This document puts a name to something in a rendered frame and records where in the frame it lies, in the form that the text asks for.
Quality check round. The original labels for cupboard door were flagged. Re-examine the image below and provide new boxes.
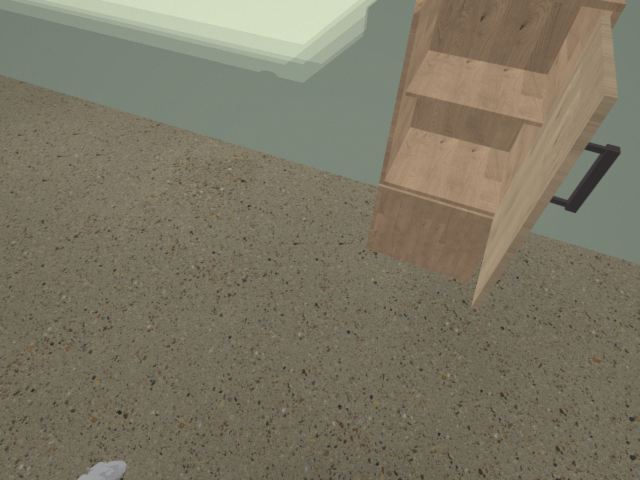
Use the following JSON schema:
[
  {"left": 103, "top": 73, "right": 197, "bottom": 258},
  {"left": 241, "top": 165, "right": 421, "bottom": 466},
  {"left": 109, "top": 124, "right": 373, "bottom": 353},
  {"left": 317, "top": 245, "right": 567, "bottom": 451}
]
[{"left": 471, "top": 16, "right": 618, "bottom": 310}]

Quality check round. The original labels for handle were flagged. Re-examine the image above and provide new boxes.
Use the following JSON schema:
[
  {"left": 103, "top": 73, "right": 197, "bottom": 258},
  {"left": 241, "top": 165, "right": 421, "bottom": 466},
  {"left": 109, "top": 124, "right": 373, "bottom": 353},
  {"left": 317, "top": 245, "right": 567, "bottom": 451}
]
[{"left": 550, "top": 142, "right": 621, "bottom": 213}]

